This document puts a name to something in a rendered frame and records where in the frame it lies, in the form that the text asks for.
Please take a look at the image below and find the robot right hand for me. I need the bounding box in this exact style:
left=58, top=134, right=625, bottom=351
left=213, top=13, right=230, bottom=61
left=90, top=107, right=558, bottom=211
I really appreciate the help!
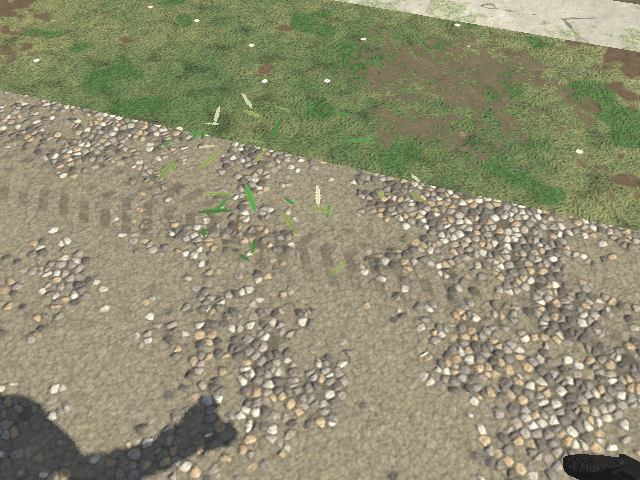
left=563, top=454, right=640, bottom=480

